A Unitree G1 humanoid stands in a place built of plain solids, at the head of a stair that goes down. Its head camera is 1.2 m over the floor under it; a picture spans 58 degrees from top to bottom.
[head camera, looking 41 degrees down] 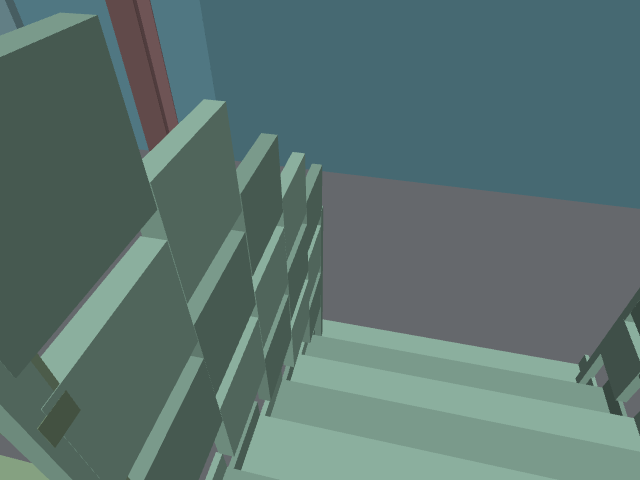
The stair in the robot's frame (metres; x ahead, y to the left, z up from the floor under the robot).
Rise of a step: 0.18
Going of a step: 0.26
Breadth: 1.62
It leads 13 degrees to the right of straight ahead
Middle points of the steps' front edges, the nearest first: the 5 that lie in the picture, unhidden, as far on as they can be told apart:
0.62 -0.55 -0.35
0.87 -0.60 -0.53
1.13 -0.66 -0.70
1.38 -0.72 -0.88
1.64 -0.77 -1.05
